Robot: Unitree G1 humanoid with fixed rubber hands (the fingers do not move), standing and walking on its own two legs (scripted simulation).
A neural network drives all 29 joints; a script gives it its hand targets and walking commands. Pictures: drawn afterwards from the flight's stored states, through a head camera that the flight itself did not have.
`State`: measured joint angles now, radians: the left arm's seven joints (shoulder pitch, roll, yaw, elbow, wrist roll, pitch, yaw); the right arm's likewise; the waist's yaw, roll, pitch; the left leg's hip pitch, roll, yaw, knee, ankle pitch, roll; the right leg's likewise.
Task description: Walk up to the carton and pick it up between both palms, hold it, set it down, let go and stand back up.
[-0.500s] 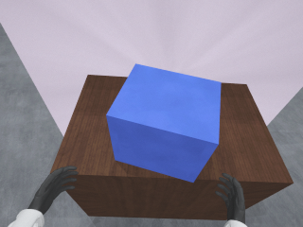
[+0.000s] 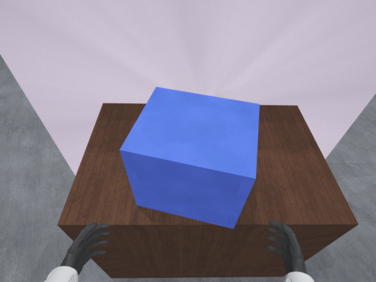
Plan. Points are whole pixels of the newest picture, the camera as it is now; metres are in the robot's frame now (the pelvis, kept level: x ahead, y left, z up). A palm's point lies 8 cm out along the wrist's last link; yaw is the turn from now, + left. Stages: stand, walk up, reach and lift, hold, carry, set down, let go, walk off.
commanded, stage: set down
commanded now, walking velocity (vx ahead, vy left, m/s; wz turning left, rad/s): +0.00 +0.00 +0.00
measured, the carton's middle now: (194, 157) +0.42 +0.01 -0.02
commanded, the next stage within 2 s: let go in 0.58 s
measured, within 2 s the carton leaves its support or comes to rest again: neither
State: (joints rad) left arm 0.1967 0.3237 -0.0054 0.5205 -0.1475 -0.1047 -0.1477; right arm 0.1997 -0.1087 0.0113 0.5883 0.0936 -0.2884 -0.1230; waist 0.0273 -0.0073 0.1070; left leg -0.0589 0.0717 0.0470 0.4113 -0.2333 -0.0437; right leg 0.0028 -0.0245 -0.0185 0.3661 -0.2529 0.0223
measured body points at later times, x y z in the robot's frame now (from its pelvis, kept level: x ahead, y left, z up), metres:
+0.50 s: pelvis +0.01 -0.01 +0.00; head +0.01 -0.01 +0.45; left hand +0.18 +0.22 -0.08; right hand +0.18 -0.23 -0.08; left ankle +0.00 +0.14 -0.74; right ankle -0.03 -0.13 -0.74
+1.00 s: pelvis +0.00 -0.01 +0.00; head +0.01 +0.00 +0.45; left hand +0.18 +0.21 -0.09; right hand +0.17 -0.24 -0.08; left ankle +0.00 +0.14 -0.74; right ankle -0.03 -0.13 -0.74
